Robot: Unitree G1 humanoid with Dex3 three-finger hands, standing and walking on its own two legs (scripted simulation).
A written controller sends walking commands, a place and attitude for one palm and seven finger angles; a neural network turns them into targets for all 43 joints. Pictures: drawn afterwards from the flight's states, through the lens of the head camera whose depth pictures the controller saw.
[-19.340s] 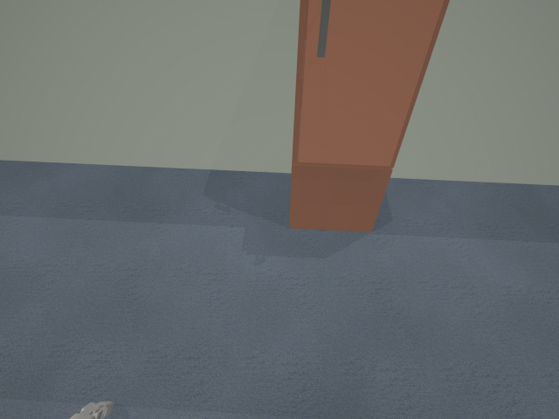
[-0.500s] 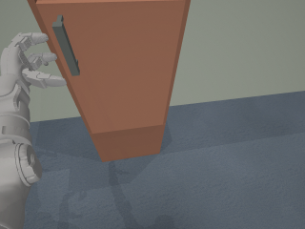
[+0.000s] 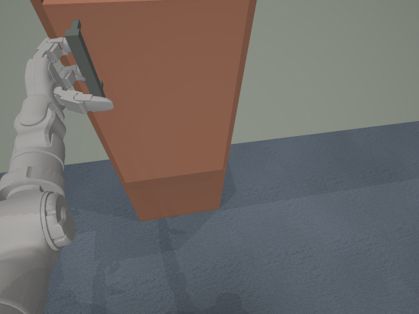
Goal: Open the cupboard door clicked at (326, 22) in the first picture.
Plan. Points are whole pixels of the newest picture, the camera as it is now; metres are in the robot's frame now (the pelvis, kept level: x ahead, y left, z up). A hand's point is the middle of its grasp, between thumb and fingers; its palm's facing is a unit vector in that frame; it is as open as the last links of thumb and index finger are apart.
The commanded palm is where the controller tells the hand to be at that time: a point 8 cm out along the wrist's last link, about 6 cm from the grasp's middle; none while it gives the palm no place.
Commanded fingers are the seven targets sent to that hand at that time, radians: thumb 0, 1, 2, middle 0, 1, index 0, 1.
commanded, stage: slide the fingers in behind the handle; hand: left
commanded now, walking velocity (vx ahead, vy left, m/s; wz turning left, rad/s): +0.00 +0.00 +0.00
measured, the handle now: (88, 64) +0.55 +0.21 +0.16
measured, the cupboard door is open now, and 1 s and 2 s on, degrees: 0 0 15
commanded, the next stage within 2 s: close the thumb around the handle in 0.66 s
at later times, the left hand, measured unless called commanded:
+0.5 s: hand (92, 83) +0.49 +0.19 +0.16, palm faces +0.15 -0.99 +0.01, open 14.0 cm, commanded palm +0.46 +0.23 +0.16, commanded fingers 0.00 -0.50 0.30 -0.30 -1.20 -0.30 -1.20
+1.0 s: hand (97, 79) +0.50 +0.18 +0.16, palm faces +0.13 -0.99 +0.01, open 12.4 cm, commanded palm +0.47 +0.23 +0.16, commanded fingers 0.00 0.23 0.61 -0.35 -1.28 -0.35 -1.28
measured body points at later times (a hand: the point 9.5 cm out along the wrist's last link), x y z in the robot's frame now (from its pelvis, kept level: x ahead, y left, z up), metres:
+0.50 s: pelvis -0.01 -0.01 +0.00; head +0.05 -0.01 +0.45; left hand +0.48 +0.24 +0.17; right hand +0.03 -0.28 -0.11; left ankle -0.02 +0.08 -0.72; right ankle +0.00 -0.09 -0.72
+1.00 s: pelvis +0.00 -0.01 +0.00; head +0.06 -0.01 +0.45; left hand +0.49 +0.24 +0.17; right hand +0.00 -0.28 -0.12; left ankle -0.02 +0.08 -0.72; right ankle +0.00 -0.09 -0.72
